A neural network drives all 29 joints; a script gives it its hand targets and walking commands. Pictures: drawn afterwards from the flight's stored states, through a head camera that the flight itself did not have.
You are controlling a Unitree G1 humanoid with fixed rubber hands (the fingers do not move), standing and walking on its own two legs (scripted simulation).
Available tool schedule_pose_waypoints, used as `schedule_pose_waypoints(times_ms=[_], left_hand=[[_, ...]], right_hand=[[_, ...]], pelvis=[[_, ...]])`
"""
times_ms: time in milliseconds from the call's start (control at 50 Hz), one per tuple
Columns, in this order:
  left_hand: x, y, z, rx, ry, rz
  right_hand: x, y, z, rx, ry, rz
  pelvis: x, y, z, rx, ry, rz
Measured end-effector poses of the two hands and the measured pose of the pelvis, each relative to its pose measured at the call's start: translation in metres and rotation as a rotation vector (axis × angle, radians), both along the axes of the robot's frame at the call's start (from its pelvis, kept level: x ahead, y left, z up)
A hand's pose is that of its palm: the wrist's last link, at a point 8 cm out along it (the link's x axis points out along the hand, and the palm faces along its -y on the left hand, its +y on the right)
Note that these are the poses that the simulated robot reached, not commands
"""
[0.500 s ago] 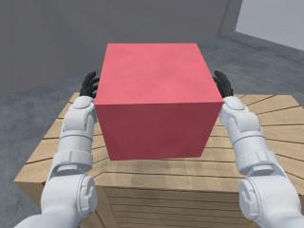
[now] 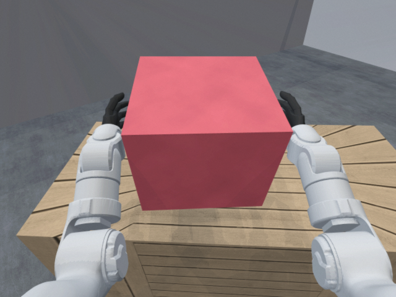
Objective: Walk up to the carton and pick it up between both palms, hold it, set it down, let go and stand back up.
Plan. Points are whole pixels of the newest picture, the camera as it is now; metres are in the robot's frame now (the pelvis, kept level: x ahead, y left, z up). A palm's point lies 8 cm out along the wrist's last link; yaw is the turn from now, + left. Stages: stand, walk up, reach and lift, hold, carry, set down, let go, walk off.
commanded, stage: hold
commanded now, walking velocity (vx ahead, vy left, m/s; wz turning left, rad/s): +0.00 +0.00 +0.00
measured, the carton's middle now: (200, 131) +0.43 +0.02 +0.16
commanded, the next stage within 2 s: none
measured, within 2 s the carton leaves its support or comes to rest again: neither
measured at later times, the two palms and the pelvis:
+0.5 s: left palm (112, 127) +0.37 +0.20 +0.21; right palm (292, 126) +0.38 -0.16 +0.20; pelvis +0.00 +0.00 +0.00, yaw +0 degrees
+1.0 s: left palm (112, 128) +0.37 +0.20 +0.21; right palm (293, 127) +0.38 -0.17 +0.20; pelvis +0.00 +0.00 +0.00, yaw +0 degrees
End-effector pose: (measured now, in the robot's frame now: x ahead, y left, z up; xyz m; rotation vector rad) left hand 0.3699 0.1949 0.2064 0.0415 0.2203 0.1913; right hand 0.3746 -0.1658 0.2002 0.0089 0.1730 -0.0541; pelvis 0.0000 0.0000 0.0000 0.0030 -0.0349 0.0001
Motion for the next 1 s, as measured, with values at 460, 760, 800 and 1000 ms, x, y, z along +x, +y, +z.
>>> schedule_pose_waypoints(times_ms=[460, 760, 800, 1000], left_hand=[[0.0036, 0.002, 0.0043, -0.003, -0.01, -0.001], [0.0023, 0.0003, 0.003, 0.004, -0.003, -0.008], [0.0024, 0.0003, 0.0031, 0.004, -0.004, -0.009], [0.0021, 0.0003, 0.0038, 0.004, -0.007, -0.01]], right_hand=[[0.0043, 0.002, 0.0036, -0.001, -0.014, 0.002], [0.0016, 0.0002, 0.0018, 0.0, -0.01, -0.003], [0.0016, 0.0002, 0.0021, -0.001, -0.011, -0.003], [0.0015, 0.0002, 0.003, -0.003, -0.015, -0.004]], pelvis=[[0.0034, 0.0005, 0.0007, -0.001, 0.006, 0.001], [0.003, 0.0003, 0.0007, -0.001, 0.003, 0.001], [0.003, 0.0003, 0.0007, -0.001, 0.003, 0.001], [0.003, 0.0002, 0.0007, -0.001, 0.003, 0.002]])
